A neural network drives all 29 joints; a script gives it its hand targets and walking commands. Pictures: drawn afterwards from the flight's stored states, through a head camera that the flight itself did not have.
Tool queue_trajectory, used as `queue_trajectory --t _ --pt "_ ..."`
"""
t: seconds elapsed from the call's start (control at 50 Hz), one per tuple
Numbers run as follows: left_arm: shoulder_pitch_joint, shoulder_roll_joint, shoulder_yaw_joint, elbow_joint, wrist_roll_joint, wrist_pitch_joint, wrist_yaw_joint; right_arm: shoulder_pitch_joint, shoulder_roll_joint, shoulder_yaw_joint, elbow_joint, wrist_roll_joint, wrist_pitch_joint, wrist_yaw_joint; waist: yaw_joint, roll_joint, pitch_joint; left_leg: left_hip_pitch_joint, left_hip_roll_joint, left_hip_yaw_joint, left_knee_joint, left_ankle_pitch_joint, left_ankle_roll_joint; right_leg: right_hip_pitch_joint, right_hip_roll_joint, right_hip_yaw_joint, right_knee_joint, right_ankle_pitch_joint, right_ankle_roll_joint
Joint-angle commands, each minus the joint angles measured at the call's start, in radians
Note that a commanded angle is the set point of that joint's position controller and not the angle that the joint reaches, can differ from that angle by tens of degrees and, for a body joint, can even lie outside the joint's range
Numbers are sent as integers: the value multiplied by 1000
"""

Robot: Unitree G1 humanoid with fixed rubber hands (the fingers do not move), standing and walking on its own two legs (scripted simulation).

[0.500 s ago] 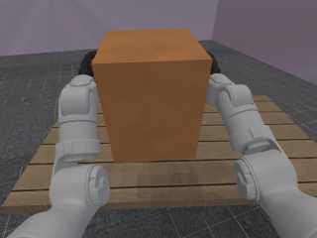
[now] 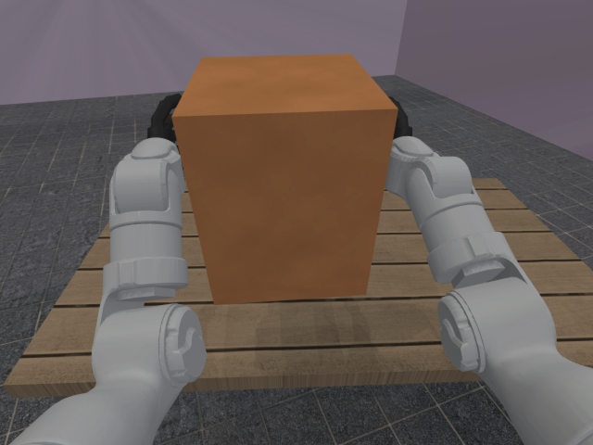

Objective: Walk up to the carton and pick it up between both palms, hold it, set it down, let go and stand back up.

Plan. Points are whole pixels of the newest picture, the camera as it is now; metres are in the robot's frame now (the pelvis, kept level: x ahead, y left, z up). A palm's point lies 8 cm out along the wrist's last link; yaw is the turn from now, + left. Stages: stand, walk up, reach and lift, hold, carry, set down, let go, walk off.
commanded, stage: hold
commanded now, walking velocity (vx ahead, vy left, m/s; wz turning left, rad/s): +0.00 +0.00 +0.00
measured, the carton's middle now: (284, 176) +0.37 +0.00 +0.25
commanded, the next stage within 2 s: none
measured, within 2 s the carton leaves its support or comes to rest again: neither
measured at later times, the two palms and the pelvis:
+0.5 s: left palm (164, 151) +0.38 +0.15 +0.29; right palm (395, 150) +0.37 -0.15 +0.28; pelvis +0.00 +0.00 +0.00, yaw +0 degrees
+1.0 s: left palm (164, 153) +0.38 +0.15 +0.29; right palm (395, 152) +0.37 -0.15 +0.28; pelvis +0.00 +0.00 +0.00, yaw +0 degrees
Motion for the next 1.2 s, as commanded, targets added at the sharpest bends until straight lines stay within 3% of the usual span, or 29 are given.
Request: queue_trajectory --t 0.0,0.1,0.18,0.26,0.36,0.38,0.44,0.46,0.56,0.64,0.76,1.18 --pt "-766 -667 -405 -128 -169 -93 -112 -876 720 269 -360 182 -26 120 -3 59 -361 27 -21 22 -43 228 -40 145 17 8 -1 183 53" --pt "-762 -657 -386 -108 -161 -93 -111 -871 727 261 -339 169 -29 126 4 36 -328 12 -16 23 -61 180 -29 126 15 6 -10 139 54" --pt "-758 -666 -403 -127 -170 -93 -113 -873 723 272 -373 182 -31 119 -2 53 -363 35 -22 24 -39 231 -37 143 12 11 -4 199 56" --pt "-754 -656 -390 -93 -158 -91 -115 -877 720 257 -360 168 -28 116 -6 44 -323 14 -22 25 -53 178 -29 125 10 9 -13 155 57" --pt "-768 -665 -403 -117 -169 -96 -114 -880 727 264 -360 178 -30 117 -8 54 -347 19 -20 24 -50 198 -32 129 11 10 -8 165 56" --pt "-763 -659 -395 -115 -165 -96 -113 -886 735 272 -371 178 -31 117 5 42 -349 19 -22 25 -47 204 -27 133 11 10 -8 169 58" --pt "-758 -654 -389 -105 -161 -94 -116 -874 726 265 -358 173 -28 116 -2 42 -333 20 -22 25 -51 193 -28 131 9 11 -12 168 58" --pt "-753 -660 -398 -97 -162 -92 -118 -856 714 250 -339 168 -25 115 -18 53 -318 22 -19 23 -56 184 -35 120 9 12 -13 164 56" --pt "-744 -661 -403 -124 -166 -91 -117 -870 721 277 -382 189 -29 111 -8 52 -359 33 -23 20 -38 237 -37 149 12 10 -3 210 59" --pt "-752 -669 -409 -128 -166 -88 -115 -876 719 272 -380 187 -28 116 -4 62 -343 26 -20 20 -45 220 -38 133 15 8 -7 172 54" --pt "-750 -679 -430 -154 -175 -89 -109 -853 713 272 -385 190 -24 115 -19 66 -359 49 -17 17 -35 259 -47 137 18 7 0 211 53" --pt "-758 -666 -406 -124 -164 -86 -115 -872 720 271 -365 180 -22 118 -6 51 -338 29 -16 22 -48 209 -34 132 14 11 -8 175 52"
